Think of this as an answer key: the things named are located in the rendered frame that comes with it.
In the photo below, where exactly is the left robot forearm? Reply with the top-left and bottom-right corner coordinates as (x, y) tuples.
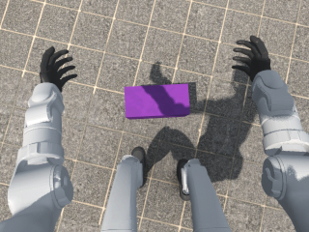
(7, 82), (65, 213)

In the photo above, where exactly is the robot right hand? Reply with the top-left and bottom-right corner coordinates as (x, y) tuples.
(232, 35), (271, 82)

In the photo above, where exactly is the carton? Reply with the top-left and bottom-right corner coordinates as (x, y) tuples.
(125, 83), (190, 120)

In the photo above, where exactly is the robot left hand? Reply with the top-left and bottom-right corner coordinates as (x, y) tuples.
(39, 46), (77, 93)

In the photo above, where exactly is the left robot shin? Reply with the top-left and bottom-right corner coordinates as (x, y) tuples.
(116, 155), (141, 170)

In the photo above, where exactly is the right robot forearm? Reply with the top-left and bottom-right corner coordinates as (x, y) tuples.
(251, 70), (309, 157)

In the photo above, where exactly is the robot right upper arm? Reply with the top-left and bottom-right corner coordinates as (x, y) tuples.
(261, 155), (309, 232)

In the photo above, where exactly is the left robot thigh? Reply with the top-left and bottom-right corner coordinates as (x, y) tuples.
(100, 159), (143, 232)

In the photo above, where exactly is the robot left upper arm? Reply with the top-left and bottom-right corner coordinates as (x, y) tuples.
(0, 164), (74, 232)

